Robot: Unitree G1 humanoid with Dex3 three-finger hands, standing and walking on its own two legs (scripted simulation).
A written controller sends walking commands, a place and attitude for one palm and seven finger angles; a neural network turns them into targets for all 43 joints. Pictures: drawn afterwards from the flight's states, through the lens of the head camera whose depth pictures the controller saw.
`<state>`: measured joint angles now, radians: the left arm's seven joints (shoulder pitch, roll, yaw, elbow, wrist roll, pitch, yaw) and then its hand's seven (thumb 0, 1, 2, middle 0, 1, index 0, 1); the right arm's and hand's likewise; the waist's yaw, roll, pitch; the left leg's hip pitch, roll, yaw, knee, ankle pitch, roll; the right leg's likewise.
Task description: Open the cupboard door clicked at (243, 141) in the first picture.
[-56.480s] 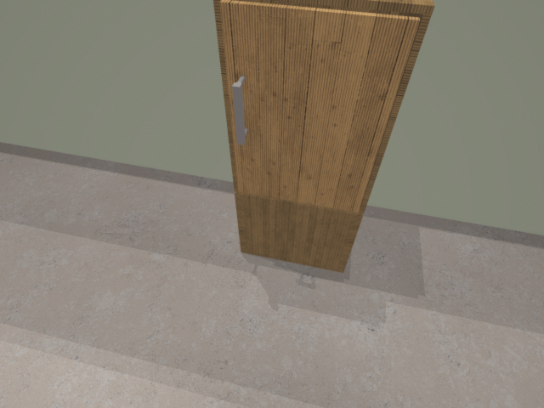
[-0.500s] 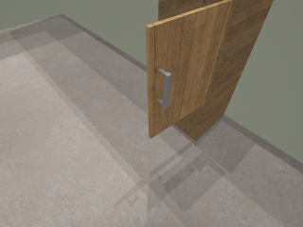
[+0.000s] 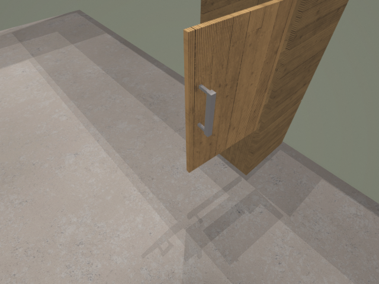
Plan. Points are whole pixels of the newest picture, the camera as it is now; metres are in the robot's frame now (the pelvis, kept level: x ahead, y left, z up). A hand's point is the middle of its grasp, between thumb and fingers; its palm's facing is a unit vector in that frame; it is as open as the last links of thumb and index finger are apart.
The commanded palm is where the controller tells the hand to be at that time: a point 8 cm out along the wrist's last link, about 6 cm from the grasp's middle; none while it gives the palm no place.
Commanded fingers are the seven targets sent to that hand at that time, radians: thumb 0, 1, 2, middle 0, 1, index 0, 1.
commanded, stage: look to check the result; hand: left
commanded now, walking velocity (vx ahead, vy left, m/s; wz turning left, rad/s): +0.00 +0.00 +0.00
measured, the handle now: (205, 111) +0.60 -0.01 -0.01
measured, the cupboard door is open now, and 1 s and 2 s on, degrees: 85 85 85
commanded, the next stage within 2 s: stand and wait in 0.24 s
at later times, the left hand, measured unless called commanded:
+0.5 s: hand out of the picture +0.02 +0.17 -0.17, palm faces +0.04 -0.98 -0.20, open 7.4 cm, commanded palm none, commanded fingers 0.00 0.90 0.90 -0.20 -0.30 -0.20 -0.30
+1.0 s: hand out of the picture +0.04 +0.18 -0.17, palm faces +0.03 -0.97 -0.24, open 7.4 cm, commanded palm none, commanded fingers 0.00 0.90 0.90 -0.20 -0.30 -0.20 -0.30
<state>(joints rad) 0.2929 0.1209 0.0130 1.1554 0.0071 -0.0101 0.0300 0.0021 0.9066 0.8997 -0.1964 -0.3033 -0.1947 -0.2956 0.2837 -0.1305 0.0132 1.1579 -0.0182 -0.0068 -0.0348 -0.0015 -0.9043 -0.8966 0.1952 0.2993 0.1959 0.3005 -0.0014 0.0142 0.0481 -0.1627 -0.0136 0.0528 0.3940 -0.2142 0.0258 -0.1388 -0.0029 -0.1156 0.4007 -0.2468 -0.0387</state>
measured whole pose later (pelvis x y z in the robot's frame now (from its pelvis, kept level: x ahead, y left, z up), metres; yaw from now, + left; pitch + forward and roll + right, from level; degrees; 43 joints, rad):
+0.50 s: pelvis +0.02 -0.01 +0.00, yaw +0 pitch -1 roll +0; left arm 0.25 0.15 0.01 1.14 0.01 -0.02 0.03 0.00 0.91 0.90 -0.20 -0.30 -0.20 -0.30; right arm 0.24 -0.17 0.01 1.16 -0.02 -0.01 -0.04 0.00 -0.90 -0.90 0.20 0.30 0.20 0.30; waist 0.00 0.01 0.05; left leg -0.13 -0.01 0.04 0.37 -0.22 0.02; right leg -0.10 0.00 -0.12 0.37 -0.26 -0.04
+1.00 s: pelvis +0.02 -0.01 +0.00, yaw +0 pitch -1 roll +1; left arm 0.22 0.19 0.02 1.14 0.01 -0.02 0.02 0.00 0.91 0.90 -0.20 -0.30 -0.20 -0.30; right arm 0.21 -0.21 0.01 1.15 -0.02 -0.01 -0.03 0.00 -0.90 -0.90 0.20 0.30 0.20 0.30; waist 0.00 0.01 0.05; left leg -0.11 0.00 0.04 0.34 -0.22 0.01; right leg -0.08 0.01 -0.12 0.34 -0.25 -0.05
